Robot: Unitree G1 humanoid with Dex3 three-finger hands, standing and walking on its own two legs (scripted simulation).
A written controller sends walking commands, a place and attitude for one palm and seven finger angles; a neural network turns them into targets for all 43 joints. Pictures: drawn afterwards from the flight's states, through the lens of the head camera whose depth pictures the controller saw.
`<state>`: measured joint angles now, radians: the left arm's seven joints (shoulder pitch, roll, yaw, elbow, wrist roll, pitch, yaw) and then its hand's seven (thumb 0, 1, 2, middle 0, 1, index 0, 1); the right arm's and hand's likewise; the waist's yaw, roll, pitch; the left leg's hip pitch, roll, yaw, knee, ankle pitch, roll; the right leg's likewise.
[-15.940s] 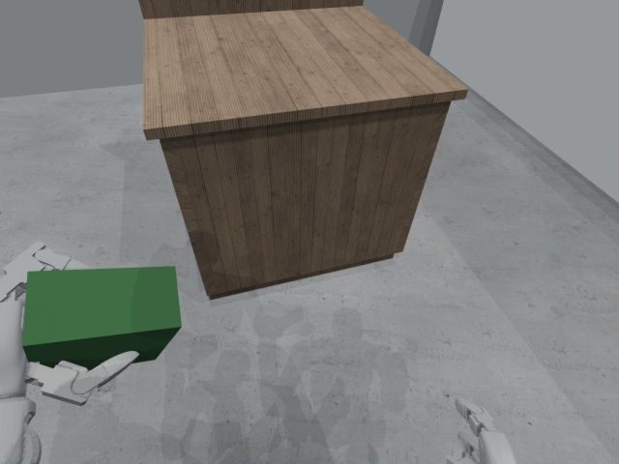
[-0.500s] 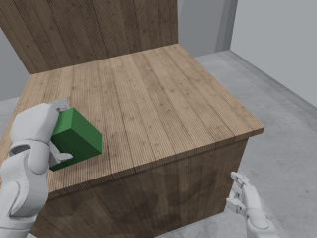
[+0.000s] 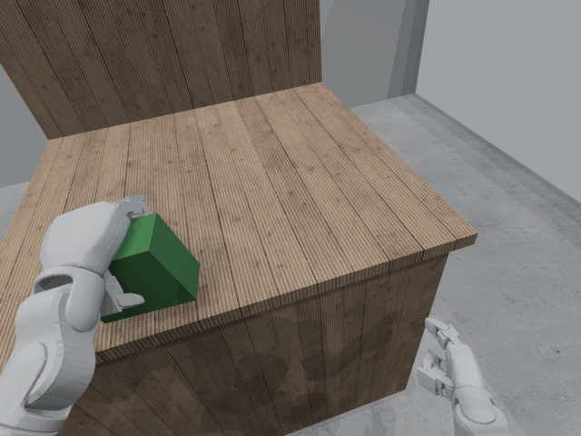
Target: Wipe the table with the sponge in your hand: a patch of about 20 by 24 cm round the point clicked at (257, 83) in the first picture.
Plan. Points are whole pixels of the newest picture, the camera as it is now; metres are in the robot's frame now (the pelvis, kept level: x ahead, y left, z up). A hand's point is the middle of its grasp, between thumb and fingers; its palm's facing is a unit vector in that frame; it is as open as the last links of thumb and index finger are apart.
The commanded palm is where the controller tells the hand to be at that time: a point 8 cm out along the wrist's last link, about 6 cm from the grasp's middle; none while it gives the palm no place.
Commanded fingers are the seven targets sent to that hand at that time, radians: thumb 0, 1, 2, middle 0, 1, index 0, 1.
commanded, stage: move the sponge above the wiping area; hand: left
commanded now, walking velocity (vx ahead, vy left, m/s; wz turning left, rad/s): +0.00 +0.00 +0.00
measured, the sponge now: (137, 278) +0.25 +0.26 +0.12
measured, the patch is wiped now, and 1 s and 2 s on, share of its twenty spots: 0.00 0.00 0.05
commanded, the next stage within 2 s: none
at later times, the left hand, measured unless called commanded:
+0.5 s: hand (120, 253) +0.26 +0.28 +0.16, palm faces +0.10 -0.05 -0.99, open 10.2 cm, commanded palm +0.21 +0.30 +0.26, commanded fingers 0.00 0.10 1.30 -1.20 -1.60 -1.20 -1.60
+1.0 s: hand (99, 258) +0.25 +0.32 +0.15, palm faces +0.07 -0.02 -1.00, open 10.2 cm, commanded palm +0.22 +0.33 +0.24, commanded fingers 0.00 0.10 1.30 -1.20 -1.60 -1.20 -1.60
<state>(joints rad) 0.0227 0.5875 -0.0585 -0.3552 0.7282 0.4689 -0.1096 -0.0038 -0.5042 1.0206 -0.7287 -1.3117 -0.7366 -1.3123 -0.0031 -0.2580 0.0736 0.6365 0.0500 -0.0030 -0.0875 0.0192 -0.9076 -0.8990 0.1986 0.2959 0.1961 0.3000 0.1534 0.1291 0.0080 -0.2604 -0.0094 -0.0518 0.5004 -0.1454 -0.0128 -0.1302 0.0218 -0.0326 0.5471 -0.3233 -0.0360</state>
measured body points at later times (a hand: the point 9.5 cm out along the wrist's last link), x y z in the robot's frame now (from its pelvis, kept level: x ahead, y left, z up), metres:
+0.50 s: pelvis +0.01 +0.00 +0.00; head -0.01 -0.05 +0.45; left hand +0.25 +0.28 +0.21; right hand +0.27 -0.18 -0.07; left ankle +0.08 +0.13 -0.73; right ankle -0.01 -0.10 -0.73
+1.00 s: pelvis +0.01 +0.00 +0.00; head +0.00 -0.03 +0.45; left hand +0.25 +0.31 +0.20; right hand +0.27 -0.18 -0.07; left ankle +0.08 +0.13 -0.73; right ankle -0.01 -0.10 -0.73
